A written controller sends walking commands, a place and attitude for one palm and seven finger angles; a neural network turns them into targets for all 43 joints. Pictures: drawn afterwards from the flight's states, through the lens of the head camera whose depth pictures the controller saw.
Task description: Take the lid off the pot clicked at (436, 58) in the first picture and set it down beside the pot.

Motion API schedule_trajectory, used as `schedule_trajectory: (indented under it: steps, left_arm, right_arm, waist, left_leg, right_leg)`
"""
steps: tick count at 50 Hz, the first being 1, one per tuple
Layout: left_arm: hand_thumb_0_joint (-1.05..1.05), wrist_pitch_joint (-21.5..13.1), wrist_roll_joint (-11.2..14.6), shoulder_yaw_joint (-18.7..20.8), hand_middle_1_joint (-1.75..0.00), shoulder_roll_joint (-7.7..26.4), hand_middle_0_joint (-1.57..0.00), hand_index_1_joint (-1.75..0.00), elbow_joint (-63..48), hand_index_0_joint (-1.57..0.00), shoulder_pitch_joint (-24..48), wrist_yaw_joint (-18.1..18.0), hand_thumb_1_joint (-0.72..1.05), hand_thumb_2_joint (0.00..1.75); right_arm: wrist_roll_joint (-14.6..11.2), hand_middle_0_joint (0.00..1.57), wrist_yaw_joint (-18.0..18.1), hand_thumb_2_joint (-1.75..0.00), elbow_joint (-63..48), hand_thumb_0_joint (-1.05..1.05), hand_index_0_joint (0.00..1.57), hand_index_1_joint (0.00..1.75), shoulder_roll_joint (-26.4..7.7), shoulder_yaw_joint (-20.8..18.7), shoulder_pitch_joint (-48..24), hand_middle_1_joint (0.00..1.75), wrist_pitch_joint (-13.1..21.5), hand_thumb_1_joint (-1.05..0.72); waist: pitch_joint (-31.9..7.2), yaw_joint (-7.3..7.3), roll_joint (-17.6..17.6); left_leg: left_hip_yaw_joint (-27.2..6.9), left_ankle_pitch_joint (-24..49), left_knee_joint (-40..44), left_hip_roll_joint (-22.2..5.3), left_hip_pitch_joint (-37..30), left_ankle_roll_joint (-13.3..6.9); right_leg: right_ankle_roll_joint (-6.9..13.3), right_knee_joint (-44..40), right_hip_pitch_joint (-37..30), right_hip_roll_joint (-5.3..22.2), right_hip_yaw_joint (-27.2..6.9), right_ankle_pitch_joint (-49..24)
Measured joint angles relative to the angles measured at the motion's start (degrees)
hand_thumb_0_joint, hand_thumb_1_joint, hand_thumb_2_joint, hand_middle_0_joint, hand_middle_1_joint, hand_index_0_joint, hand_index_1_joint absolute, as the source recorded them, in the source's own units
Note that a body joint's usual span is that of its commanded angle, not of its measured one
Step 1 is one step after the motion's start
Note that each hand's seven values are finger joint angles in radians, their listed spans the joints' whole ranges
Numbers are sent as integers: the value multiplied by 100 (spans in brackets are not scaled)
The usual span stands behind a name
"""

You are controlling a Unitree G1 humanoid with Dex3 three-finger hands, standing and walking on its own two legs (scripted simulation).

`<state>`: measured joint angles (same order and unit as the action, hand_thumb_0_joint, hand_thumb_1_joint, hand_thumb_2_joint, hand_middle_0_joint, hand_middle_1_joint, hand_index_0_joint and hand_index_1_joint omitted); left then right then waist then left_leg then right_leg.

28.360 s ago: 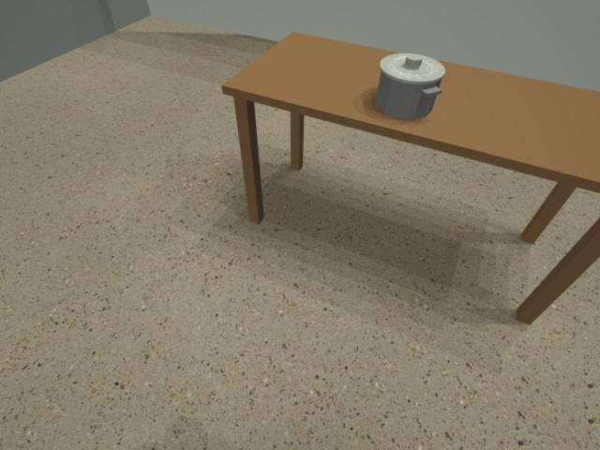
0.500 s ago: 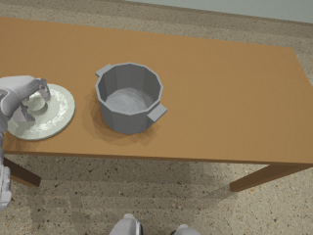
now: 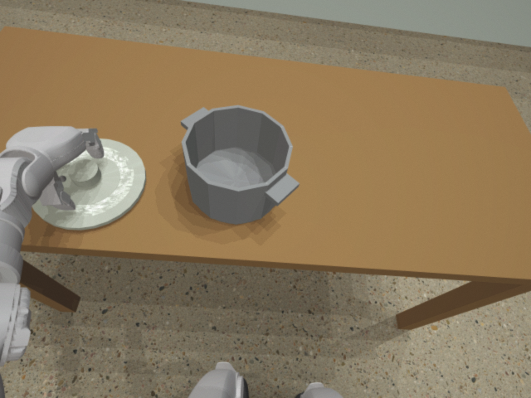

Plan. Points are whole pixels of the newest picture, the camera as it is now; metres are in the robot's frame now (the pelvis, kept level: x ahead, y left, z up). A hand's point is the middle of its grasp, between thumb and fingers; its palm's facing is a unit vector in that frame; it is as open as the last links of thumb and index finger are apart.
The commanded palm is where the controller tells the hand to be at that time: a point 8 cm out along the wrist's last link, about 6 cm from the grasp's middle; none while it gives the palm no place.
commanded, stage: raise the empty hand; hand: left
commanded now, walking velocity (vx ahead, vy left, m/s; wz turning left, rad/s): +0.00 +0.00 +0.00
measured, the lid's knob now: (85, 173) +0.46 +0.31 -0.02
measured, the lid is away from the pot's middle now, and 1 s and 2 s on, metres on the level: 0.26 0.26 0.26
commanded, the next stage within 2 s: draw the hand back to the body in 1.20 s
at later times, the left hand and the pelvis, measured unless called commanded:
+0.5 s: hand (47, 149) +0.44 +0.33 +0.07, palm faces -0.40 -0.08 -0.91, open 11.0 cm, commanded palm +0.47 +0.31 +0.14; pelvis +0.01 +0.01 +0.01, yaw +0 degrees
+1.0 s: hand (38, 113) +0.45 +0.31 +0.13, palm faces -0.35 -0.07 -0.93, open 11.0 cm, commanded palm +0.47 +0.30 +0.20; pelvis +0.02 +0.00 +0.02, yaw +2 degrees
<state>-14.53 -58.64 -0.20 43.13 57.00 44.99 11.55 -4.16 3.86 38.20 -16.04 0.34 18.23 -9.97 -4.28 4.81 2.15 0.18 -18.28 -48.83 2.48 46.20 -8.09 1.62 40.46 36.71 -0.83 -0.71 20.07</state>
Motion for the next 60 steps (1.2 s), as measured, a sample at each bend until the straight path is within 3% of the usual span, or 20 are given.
schedule_trajectory:
  steps: [7, 11, 31, 39, 56, 60]
  left_arm:
    - [0, 305, 82, -212, -87, -80, -36, -86, 263, -36, 293, -136, 0, 63]
    - [0, 491, 72, -355, -87, -125, -36, -86, 246, -36, 367, 3, 0, 63]
    - [0, 401, 214, -229, -87, 25, -36, -86, 116, -36, 476, 451, 0, 63]
    - [0, 383, 297, -342, -87, -7, -36, -86, -204, -36, 520, 636, 0, 63]
    - [0, 535, 382, -327, -87, 140, -36, -86, -289, -36, 706, 971, 0, 63]
    - [0, 406, 415, -166, -87, 250, -36, -86, -330, -36, 674, 1066, 0, 63]
  right_arm:
    - [-53, 20, -48, -90, 34, 0, 21, 30, 10, 29, 55, 30, 45, -90]
    - [-68, 20, -53, -90, 26, 0, 21, 30, 2, 12, 96, 30, 107, -90]
    - [-75, 20, 26, -90, 39, 1, 21, 30, -5, 26, 163, 30, 293, -90]
    - [-60, 20, -11, -90, 18, 1, 21, 30, -33, -32, 109, 30, 265, -90]
    - [-91, 20, -82, -90, -151, 1, 21, 30, 4, 51, -176, 30, 190, -90]
    - [-96, 20, -66, -90, -180, 1, 21, 30, -8, 68, -197, 30, 146, -90]
  waist:
    - [-58, -7, -28]
    - [-21, -12, 5]
    - [5, -26, -18]
    - [53, -107, 10]
    - [146, -129, 13]
    - [170, -108, -2]
  left_leg:
    - [49, 48, 119, 48, -147, -32]
    - [66, 70, 182, 70, -242, -43]
    - [131, 169, 686, 147, -835, -61]
    - [59, 223, 880, 192, -1060, -29]
    - [-1, 329, 1262, 187, -1491, 57]
    - [-23, 357, 1324, 174, -1545, 89]
  right_leg:
    - [49, -73, -121, 51, -44, -12]
    - [69, -133, -213, 71, -63, -41]
    - [23, -623, -775, 158, -151, -165]
    - [71, -765, -990, 189, -91, -242]
    - [-135, -1153, -1423, 200, -54, -325]
    - [-168, -1222, -1483, 191, -32, -345]
